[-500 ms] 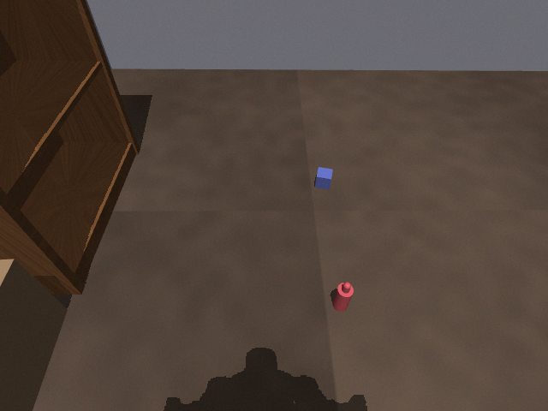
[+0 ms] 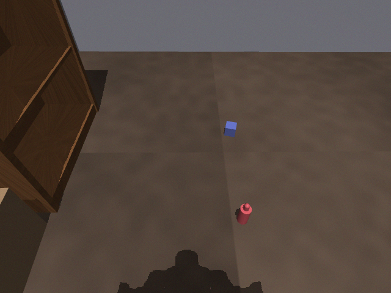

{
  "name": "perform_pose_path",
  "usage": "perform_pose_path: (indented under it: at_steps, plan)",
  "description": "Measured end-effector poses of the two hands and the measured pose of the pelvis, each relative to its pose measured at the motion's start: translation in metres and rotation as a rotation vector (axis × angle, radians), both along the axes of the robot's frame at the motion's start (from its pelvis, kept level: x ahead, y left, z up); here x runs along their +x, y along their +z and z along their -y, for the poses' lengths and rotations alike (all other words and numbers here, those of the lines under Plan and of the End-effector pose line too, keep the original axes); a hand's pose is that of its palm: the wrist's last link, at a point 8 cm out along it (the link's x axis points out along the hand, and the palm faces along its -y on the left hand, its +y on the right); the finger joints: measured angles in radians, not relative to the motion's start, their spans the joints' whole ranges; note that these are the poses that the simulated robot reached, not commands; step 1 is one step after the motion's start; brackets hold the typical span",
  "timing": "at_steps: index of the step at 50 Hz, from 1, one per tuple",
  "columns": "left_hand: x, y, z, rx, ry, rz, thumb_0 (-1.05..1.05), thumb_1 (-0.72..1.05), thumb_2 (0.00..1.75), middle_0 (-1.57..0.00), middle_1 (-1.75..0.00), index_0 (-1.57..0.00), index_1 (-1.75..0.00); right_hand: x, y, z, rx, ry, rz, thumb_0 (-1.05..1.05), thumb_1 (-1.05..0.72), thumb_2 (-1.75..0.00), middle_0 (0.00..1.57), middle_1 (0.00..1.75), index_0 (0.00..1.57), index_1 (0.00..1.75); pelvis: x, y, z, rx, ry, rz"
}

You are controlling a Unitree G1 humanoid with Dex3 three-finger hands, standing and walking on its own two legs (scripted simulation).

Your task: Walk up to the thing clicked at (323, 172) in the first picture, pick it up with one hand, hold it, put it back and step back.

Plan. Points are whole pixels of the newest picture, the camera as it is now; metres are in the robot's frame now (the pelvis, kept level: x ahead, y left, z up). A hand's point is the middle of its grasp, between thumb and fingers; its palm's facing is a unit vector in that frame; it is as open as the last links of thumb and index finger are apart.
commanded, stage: stand
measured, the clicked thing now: (230, 129) +1.28 -0.26 -0.75
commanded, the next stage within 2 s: walk up in 0.62 s
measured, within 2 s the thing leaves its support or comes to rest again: neither
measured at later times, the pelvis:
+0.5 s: pelvis +0.00 +0.00 +0.00, yaw +0 degrees
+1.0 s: pelvis -0.01 +0.06 -0.01, yaw -22 degrees
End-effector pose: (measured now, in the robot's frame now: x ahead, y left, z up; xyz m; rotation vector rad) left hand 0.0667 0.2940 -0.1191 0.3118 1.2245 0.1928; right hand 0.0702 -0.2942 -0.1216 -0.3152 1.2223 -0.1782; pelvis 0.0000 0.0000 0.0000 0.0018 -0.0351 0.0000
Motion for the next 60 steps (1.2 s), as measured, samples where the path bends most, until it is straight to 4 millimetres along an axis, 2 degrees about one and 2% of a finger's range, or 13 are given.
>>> perform_pose_path:
  at_steps: [32, 36, 39, 42, 44, 50, 55, 60]
  plan:
    - [0.002, 0.000, -0.002, 0.001, -0.001, -0.003, 0.01, 0.90, 0.90, -0.20, -0.30, -0.20, -0.30, 0.002, 0.002, 0.001, -0.002, -0.009, 0.001, 0.00, -0.91, -0.89, 0.21, 0.30, 0.20, 0.30, 0.002, 0.000, -0.001, -0.001, -0.012, -0.002]
    - [0.002, -0.003, -0.009, 0.026, -0.101, -0.045, 0.01, 0.90, 0.90, -0.20, -0.30, -0.20, -0.30, 0.009, 0.001, 0.011, -0.016, -0.083, 0.094, 0.00, -0.91, -0.89, 0.21, 0.30, 0.20, 0.30, -0.007, -0.008, -0.012, -0.007, -0.117, -0.014]
    - [0.007, -0.005, -0.023, 0.047, -0.179, -0.080, 0.01, 0.90, 0.90, -0.20, -0.30, -0.20, -0.30, 0.004, 0.007, 0.014, -0.042, -0.140, 0.151, 0.00, -0.91, -0.89, 0.21, 0.30, 0.20, 0.30, -0.012, -0.013, -0.025, -0.004, -0.195, -0.031]
    - [0.023, -0.010, -0.038, 0.058, -0.249, -0.077, 0.01, 0.90, 0.90, -0.20, -0.30, -0.20, -0.30, -0.012, 0.014, 0.010, -0.081, -0.187, 0.173, 0.00, -0.91, -0.89, 0.21, 0.30, 0.20, 0.30, -0.016, -0.016, -0.041, 0.001, -0.253, -0.043]
    - [0.041, -0.013, -0.045, 0.063, -0.281, -0.056, 0.01, 0.90, 0.90, -0.20, -0.30, -0.20, -0.30, -0.031, 0.019, 0.004, -0.109, -0.214, 0.165, 0.00, -0.91, -0.89, 0.21, 0.30, 0.20, 0.30, -0.017, -0.018, -0.049, 0.003, -0.280, -0.035]
    - [0.101, 0.001, -0.041, 0.041, -0.426, 0.022, 0.01, 0.90, 0.90, -0.20, -0.30, -0.20, -0.30, -0.096, 0.034, -0.023, -0.118, -0.363, 0.125, 0.00, -0.91, -0.89, 0.21, 0.30, 0.20, 0.30, -0.012, -0.006, -0.063, -0.039, -0.384, -0.018]
    - [0.146, 0.008, -0.022, 0.022, -0.554, 0.066, 0.01, 0.90, 0.90, -0.20, -0.30, -0.20, -0.30, -0.144, 0.032, -0.043, -0.106, -0.467, 0.108, 0.00, -0.91, -0.89, 0.21, 0.30, 0.20, 0.30, -0.010, -0.006, -0.068, -0.021, -0.471, -0.008]
    - [0.182, 0.014, 0.017, 0.031, -0.700, 0.093, 0.01, 0.90, 0.90, -0.20, -0.30, -0.20, -0.30, -0.194, 0.016, -0.056, -0.084, -0.582, 0.092, 0.00, -0.90, -0.89, 0.21, 0.30, 0.20, 0.30, -0.009, -0.013, -0.068, 0.000, -0.563, -0.005]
